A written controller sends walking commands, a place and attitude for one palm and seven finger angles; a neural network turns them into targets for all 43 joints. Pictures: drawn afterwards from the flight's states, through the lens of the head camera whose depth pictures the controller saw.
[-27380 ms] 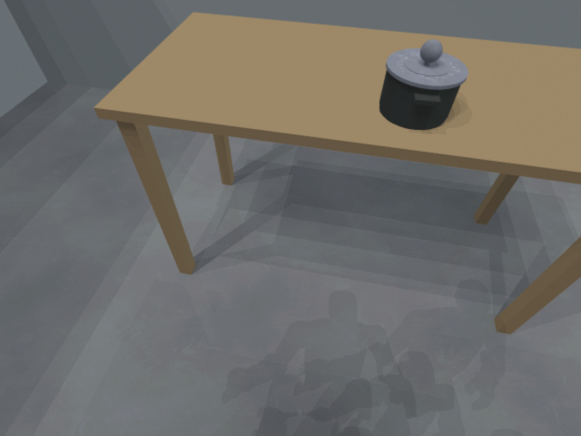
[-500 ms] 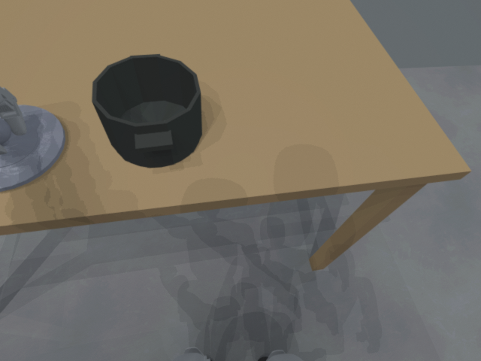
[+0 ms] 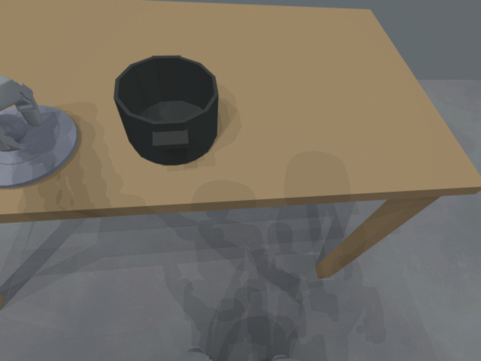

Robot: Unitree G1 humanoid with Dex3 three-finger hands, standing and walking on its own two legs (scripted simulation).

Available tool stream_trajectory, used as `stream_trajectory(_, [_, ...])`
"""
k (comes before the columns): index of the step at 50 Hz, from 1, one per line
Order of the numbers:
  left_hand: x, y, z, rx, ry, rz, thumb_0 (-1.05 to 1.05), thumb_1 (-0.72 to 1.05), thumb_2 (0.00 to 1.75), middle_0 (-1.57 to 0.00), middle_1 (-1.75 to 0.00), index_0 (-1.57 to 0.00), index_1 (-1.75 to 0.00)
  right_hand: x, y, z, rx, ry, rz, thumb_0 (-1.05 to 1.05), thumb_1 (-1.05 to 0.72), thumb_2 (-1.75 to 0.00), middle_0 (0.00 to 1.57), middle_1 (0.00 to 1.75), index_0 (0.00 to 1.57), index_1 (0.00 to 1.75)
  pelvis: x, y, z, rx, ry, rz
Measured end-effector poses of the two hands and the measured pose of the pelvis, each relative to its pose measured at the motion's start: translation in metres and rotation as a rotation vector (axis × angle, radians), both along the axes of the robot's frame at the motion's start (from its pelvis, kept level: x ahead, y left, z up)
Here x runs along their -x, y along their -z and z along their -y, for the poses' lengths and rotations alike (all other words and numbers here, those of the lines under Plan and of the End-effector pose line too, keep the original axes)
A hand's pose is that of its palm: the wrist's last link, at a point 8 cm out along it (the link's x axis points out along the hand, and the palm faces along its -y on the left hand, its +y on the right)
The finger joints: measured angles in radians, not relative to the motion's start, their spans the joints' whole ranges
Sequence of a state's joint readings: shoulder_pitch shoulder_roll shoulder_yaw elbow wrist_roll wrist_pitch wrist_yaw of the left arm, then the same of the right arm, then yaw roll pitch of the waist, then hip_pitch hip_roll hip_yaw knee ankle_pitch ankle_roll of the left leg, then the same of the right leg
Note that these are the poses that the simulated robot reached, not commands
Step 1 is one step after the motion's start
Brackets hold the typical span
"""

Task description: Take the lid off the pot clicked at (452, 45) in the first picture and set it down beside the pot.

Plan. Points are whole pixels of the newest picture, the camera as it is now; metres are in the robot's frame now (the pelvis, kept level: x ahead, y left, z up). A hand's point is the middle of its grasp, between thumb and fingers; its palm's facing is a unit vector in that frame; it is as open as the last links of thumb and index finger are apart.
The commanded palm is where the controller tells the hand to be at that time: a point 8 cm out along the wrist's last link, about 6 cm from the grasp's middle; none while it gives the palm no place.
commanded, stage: open the fingers wide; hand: left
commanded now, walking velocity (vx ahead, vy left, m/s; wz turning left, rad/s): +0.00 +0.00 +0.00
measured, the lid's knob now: (9, 128) +0.47 +0.37 +0.08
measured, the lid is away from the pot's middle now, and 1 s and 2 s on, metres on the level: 0.25 0.25 0.25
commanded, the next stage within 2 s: raise the empty hand in 0.50 s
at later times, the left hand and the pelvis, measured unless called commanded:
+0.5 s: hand (2, 132) +0.44 +0.36 +0.10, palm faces -0.42 -0.13 -0.90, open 10.9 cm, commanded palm +0.46 +0.35 +0.16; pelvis +0.00 +0.00 +0.00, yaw -1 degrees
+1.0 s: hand out of the picture +0.44 +0.37 +0.14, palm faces -0.38 -0.11 -0.92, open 11.1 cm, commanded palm +0.46 +0.36 +0.20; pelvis +0.00 +0.01 +0.01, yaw +0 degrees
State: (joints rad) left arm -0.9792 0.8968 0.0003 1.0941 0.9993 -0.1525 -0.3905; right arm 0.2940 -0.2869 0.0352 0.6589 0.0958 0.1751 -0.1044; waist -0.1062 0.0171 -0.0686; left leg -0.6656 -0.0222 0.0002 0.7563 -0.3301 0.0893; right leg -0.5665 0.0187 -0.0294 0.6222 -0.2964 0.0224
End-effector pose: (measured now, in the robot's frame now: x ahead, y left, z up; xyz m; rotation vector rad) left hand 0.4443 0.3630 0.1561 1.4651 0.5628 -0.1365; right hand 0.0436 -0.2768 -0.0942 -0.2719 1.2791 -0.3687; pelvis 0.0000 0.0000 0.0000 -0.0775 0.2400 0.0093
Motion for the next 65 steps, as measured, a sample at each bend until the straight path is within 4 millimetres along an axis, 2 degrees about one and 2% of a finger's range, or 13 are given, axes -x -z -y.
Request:
stream_trajectory(18, [-0.001, -0.004, 0.007, -0.001, -0.001, 0.012, 0.00, 0.03, 0.67, -0.40, -0.87, -0.39, -0.86, 0.018, 0.005, -0.005, -0.045, 0.039, -0.045, 0.01, -0.90, -0.90, 0.20, 0.30, 0.20, 0.30, 0.000, -0.002, 0.001, -0.007, 0.009, 0.006])
stream_trajectory(34, [-0.001, -0.003, 0.001, 0.008, -0.009, 0.009, 0.00, -0.03, 0.70, -0.39, -0.82, -0.38, -0.82, 0.019, 0.000, 0.003, -0.004, 0.038, -0.044, 0.01, -0.90, -0.90, 0.20, 0.30, 0.20, 0.30, 0.000, -0.001, 0.001, -0.005, 0.011, 0.005])
stream_trajectory(42, [-0.002, -0.026, -0.005, 0.009, -0.022, 0.065, 0.00, -0.03, 0.71, -0.39, -0.82, -0.38, -0.82, 0.012, -0.002, -0.002, -0.014, 0.039, -0.022, 0.01, -0.90, -0.90, 0.20, 0.30, 0.20, 0.30, -0.002, -0.003, -0.001, -0.002, 0.010, 0.014])
stream_trajectory(46, [-0.001, -0.031, -0.009, -0.009, -0.047, 0.040, 0.00, -0.03, 0.71, -0.39, -0.82, -0.38, -0.81, 0.007, 0.000, -0.007, -0.035, 0.029, -0.013, 0.01, -0.90, -0.90, 0.20, 0.30, 0.20, 0.30, -0.002, -0.004, -0.003, -0.002, 0.007, 0.020])
stream_trajectory(52, [-0.001, -0.044, -0.002, -0.001, -0.010, 0.062, 0.00, -0.03, 0.71, -0.39, -0.82, -0.39, -0.81, 0.000, 0.001, -0.014, -0.049, 0.010, -0.005, 0.01, -0.90, -0.90, 0.20, 0.30, 0.20, 0.30, -0.002, -0.006, -0.007, -0.003, 0.000, 0.030])
stream_trajectory(56, [-0.003, -0.052, -0.005, 0.009, -0.032, 0.075, 0.00, -0.04, 0.71, -0.39, -0.82, -0.39, -0.81, -0.004, -0.001, -0.017, -0.053, 0.009, 0.014, 0.01, -0.90, -0.90, 0.20, 0.30, 0.20, 0.30, -0.002, -0.007, -0.007, -0.004, 0.001, 0.035])
stream_trajectory(65, [-0.009, -0.069, -0.003, -0.017, -0.021, 0.091, 0.00, -0.04, 0.71, -0.39, -0.82, -0.39, -0.81, -0.003, -0.004, -0.018, -0.050, 0.004, 0.008, 0.01, -0.90, -0.90, 0.20, 0.30, 0.20, 0.30, -0.003, -0.009, -0.011, -0.005, -0.003, 0.040])
